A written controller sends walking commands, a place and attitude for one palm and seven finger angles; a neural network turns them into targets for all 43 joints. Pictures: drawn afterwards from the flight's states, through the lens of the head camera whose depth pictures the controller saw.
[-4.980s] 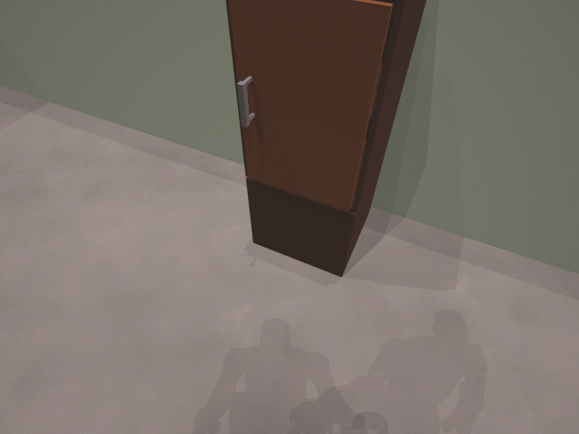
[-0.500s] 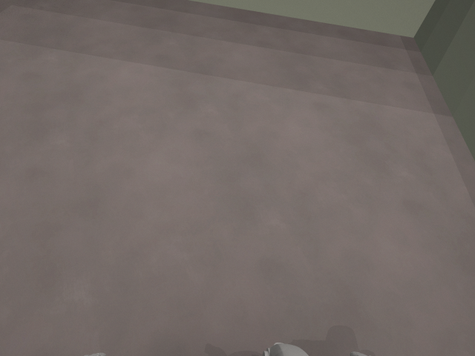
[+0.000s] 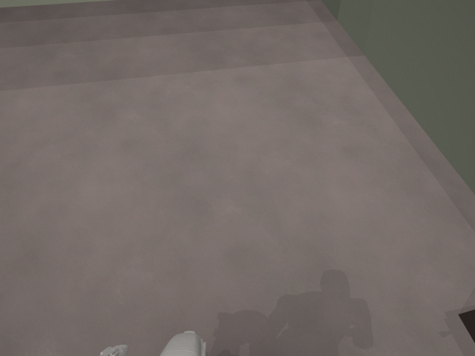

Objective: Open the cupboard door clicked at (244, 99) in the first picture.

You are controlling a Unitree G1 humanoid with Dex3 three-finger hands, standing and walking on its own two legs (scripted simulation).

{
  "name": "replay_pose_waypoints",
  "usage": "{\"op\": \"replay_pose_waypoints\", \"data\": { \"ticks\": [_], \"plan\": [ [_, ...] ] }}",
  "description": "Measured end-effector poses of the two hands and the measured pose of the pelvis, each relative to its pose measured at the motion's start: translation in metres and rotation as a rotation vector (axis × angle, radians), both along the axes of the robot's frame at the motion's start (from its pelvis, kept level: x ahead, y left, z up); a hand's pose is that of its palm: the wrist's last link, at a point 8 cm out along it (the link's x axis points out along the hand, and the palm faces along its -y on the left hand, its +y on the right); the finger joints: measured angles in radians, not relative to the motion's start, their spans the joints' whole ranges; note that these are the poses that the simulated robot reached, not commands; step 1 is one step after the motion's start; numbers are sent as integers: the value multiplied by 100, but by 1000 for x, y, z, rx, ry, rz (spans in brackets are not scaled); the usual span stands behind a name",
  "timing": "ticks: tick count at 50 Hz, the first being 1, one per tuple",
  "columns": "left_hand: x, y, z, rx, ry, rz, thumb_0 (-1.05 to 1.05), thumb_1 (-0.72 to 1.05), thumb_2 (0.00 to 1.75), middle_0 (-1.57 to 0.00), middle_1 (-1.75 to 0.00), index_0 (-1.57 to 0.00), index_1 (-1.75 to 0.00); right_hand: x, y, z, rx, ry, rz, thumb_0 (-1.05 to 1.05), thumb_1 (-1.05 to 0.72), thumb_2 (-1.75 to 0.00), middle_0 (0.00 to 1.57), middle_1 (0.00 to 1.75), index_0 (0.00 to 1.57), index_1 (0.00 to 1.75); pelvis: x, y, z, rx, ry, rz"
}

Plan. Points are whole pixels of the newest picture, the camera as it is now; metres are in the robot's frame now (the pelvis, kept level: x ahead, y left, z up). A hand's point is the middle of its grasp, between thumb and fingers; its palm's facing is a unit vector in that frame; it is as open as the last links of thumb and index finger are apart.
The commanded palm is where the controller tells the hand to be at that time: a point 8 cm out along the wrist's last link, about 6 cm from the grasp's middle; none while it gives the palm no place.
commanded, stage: turn to face it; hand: left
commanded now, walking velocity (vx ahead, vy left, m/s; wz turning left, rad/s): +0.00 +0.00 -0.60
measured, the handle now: out of the picture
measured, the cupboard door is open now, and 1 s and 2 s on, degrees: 0 0 0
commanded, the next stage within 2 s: none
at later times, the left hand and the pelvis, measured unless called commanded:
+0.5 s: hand (152, 316) +0.20 +0.18 -0.15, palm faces -0.30 -0.92 -0.24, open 7.4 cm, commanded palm none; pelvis +0.02 +0.02 +0.00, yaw -19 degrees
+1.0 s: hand (179, 304) +0.23 +0.14 -0.18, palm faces -0.50 -0.84 -0.19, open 7.4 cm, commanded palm none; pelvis +0.06 +0.01 +0.00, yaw -35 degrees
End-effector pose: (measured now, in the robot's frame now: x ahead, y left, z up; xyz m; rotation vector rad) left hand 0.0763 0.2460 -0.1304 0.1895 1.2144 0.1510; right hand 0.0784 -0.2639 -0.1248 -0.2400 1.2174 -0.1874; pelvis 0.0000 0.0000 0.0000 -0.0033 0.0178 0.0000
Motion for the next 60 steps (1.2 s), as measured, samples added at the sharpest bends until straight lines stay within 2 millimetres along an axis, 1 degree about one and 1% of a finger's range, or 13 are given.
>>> {"op": "replay_pose_waypoints", "data": {
  "ticks": [4, 7, 12, 16, 21, 27, 30, 34, 40, 44, 48, 54, 60],
  "plan": [
    [9, 12, -14, -33, 14, -21, 0, 90, 89, -20, -30, -20, -30, 9, 16, 6, -23, -51, -25, 1, -91, -89, 20, 30, 20, 30, 7, 16, -5, -11, 2, -45],
    [22, 24, -25, -50, 23, -36, 0, 90, 89, -20, -30, -20, -30, 6, 29, 10, -44, -76, -37, 1, -91, -89, 20, 30, 20, 30, 10, 28, -9, -17, 1, -85],
    [49, 35, -14, -50, 19, -107, 0, 90, 89, -20, -30, -20, -30, -16, 44, 22, -46, -50, -86, 1, -91, -89, 20, 30, 21, 30, 14, 35, 3, -43, -4, -156],
    [73, 34, -4, -39, 1, -166, 0, 90, 89, -20, -30, -19, -30, -38, 46, 23, -35, -23, -153, 1, -91, -89, 21, 30, 21, 30, 16, 37, 9, -54, -2, -211],
    [105, 15, 5, -15, -25, -259, 0, 91, 90, -20, -30, -19, -30, -73, 39, 12, -7, 12, -257, 1, -91, -89, 21, 30, 21, 30, 17, 30, 7, -43, -5, -281],
    [140, -33, 9, 23, -102, -388, 0, 91, 90, -20, -30, -19, -30, -119, 15, -20, 43, 56, -381, 1, -91, -89, 21, 30, 21, 30, 16, 4, -11, -2, -8, -359],
    [142, -52, 11, 37, -117, -423, 0, 90, 89, -20, -30, -19, -30, -131, 1, -30, 48, 88, -429, 1, -91, -89, 20, 30, 21, 30, 15, -2, -13, -9, -10, -386],
    [134, -66, 15, 39, -66, -450, 0, 90, 89, -20, -30, -20, -30, -128, -8, -19, 44, 69, -466, 1, -91, -89, 20, 30, 20, 30, 17, -8, -3, 6, 0, -431],
    [133, -76, 6, 7, 0, -489, 0, 90, 89, -20, -30, -20, -30, -108, -15, -1, 14, 7, -489, 1, -91, -89, 20, 30, 20, 30, 27, -10, 3, 15, 16, -488],
    [142, -72, -6, -14, 30, -500, 0, 90, 89, -20, -30, -20, -30, -89, -12, 6, -18, -31, -506, 1, -91, -89, 20, 30, 20, 30, 40, -4, 0, 8, 22, -532],
    [161, -63, -22, -27, 56, -515, 0, 90, 89, -20, -30, -20, -30, -75, -3, 10, -58, -75, -525, 1, -91, -89, 20, 30, 20, 30, 55, 4, -7, 1, 20, -583],
    [197, -71, -12, -18, 52, -597, 0, 90, 89, -20, -30, -20, -30, -87, 18, 21, -51, -56, -576, 1, -91, -89, 20, 30, 21, 30, 63, 5, 4, -27, 18, -663],
    [230, -103, 2, 1, 12, -706, 0, 91, 89, -20, -30, -19, -30, -121, 29, 11, -8, -16, -689, 1, -91, -89, 21, 30, 21, 30, 65, -3, 6, -36, 15, -748]
  ]
}}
